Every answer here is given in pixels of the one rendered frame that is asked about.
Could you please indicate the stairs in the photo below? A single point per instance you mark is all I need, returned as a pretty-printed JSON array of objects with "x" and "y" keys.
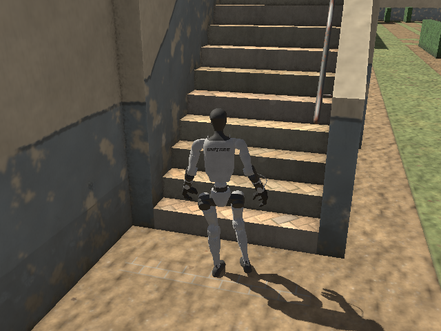
[{"x": 262, "y": 66}]

